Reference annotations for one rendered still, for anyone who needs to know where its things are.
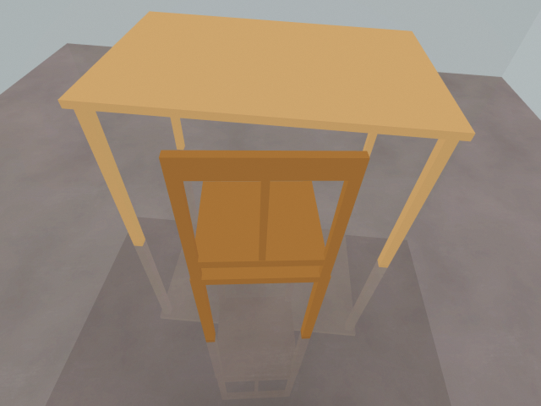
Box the table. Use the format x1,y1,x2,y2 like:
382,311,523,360
58,11,475,268

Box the chair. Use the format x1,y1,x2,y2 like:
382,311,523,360
159,150,370,343

